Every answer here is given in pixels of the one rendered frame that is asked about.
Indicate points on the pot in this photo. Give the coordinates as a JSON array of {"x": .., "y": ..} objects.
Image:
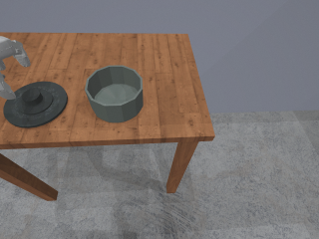
[{"x": 115, "y": 93}]

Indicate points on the table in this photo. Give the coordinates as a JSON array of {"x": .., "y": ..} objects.
[{"x": 174, "y": 106}]

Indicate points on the knob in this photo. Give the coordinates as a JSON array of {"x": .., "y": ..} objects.
[{"x": 32, "y": 97}]

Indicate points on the lid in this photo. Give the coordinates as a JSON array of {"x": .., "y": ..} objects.
[{"x": 18, "y": 113}]

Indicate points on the robot left hand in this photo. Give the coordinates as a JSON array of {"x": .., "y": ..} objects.
[{"x": 10, "y": 48}]

